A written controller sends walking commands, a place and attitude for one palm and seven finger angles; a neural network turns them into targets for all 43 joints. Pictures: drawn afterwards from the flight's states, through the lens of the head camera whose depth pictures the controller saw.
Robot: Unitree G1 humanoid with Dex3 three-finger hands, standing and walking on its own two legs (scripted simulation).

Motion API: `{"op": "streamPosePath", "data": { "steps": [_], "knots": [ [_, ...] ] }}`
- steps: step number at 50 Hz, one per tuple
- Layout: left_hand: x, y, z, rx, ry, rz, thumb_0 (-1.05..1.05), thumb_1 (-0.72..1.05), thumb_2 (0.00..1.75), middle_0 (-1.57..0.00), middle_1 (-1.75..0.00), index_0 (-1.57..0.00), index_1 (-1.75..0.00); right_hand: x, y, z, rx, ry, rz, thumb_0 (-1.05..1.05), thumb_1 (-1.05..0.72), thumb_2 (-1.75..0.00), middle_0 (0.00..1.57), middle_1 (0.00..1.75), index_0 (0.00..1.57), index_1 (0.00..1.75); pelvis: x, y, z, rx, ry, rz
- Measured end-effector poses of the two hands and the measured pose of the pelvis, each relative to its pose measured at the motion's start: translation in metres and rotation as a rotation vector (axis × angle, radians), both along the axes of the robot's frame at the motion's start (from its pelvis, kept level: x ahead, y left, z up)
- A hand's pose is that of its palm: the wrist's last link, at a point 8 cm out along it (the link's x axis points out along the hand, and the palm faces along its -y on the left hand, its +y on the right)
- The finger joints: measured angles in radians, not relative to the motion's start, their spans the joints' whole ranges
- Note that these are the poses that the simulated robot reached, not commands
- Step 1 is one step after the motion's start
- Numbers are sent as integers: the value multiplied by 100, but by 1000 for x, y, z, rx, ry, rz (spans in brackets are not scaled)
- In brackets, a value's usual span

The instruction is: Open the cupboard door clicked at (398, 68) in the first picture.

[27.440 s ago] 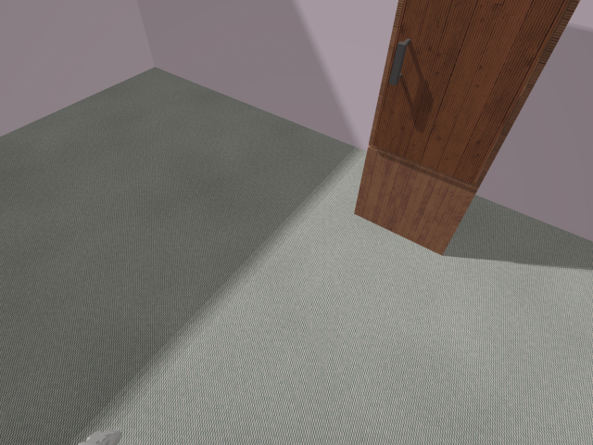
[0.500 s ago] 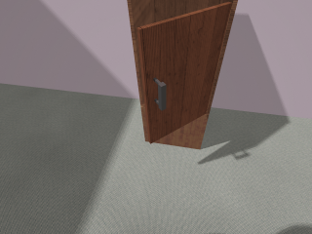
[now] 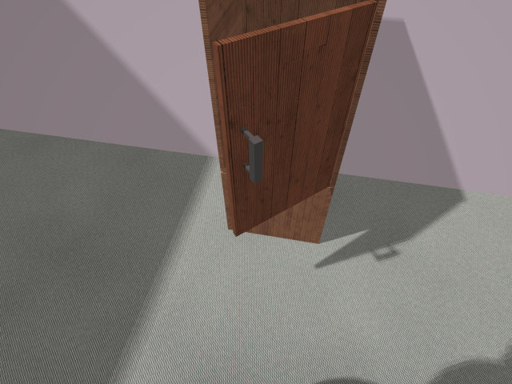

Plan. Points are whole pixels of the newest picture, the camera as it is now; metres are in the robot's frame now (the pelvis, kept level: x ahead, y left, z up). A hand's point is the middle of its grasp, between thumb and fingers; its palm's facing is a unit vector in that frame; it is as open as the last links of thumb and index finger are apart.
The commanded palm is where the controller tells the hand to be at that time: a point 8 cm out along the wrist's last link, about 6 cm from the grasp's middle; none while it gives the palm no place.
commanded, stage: look to check the result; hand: left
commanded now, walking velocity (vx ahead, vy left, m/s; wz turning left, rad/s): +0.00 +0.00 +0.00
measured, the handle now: (250, 155) +0.59 +0.04 -0.01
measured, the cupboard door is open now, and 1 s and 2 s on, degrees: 44 44 44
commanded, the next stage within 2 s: walk to a spot facing it in 0.38 s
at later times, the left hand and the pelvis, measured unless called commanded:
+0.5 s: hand out of the picture -0.02 +0.16 -0.18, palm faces +0.03 -0.98 -0.18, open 7.4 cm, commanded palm none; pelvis +0.01 +0.00 +0.00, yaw +0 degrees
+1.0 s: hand out of the picture +0.07 +0.20 -0.17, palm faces -0.18 -0.94 -0.28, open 7.4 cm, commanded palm none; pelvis -0.02 +0.00 -0.01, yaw -14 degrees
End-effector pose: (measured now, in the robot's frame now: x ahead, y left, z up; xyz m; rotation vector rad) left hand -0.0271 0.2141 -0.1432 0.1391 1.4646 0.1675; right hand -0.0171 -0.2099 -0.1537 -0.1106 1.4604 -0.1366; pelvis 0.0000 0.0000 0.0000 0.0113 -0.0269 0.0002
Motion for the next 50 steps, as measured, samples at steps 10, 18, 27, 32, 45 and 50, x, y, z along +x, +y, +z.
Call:
{"op": "streamPosePath", "data": {
  "steps": [10,18,27,32,45,50],
  "knots": [
    [-10,-3,0,-2,40,16,1,91,90,-20,-30,-20,-30,11,-4,0,-12,-6,0,0,-91,-90,20,30,20,30,6,-1,-1,0,0,-4],
    [-3,-4,-1,-12,27,11,1,91,90,-20,-30,-20,-30,21,-7,2,-25,-28,5,0,-91,-90,20,30,20,30,9,0,0,3,0,-6],
    [10,0,-2,-10,0,-1,1,91,90,-20,-30,-20,-30,26,-7,3,-31,-37,8,0,-91,-90,20,30,20,30,10,2,0,3,2,-8],
    [15,6,-4,-6,5,-12,1,91,90,-20,-30,-20,-30,25,-8,2,-44,-45,-25,0,-91,-90,20,30,20,30,9,4,-2,-4,4,-40],
    [66,40,-5,42,-30,-157,1,91,90,-20,-30,-19,-30,6,-24,-1,-104,-115,-147,0,-91,-90,21,30,20,30,-10,12,-12,14,30,-187],
    [102,33,11,79,-115,-244,1,91,90,-20,-30,-19,-30,-13,-38,-9,-86,-124,-188,0,-91,-90,21,30,20,30,-20,2,-11,11,35,-248]
  ]
}}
